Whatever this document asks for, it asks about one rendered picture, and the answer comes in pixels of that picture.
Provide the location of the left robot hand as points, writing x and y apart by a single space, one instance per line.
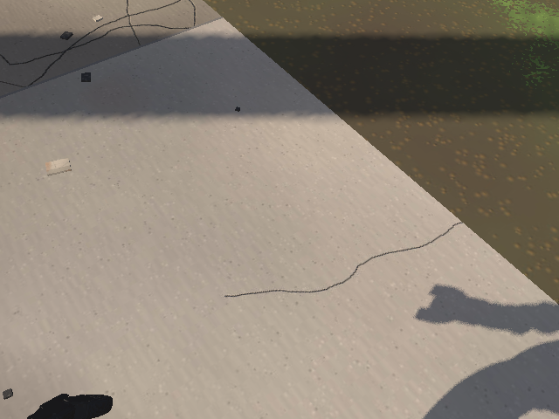
74 407

